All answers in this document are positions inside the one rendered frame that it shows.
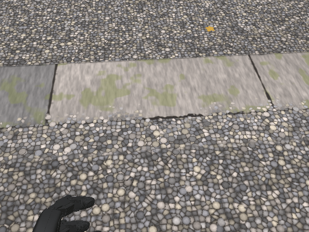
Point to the robot left hand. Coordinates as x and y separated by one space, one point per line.
50 219

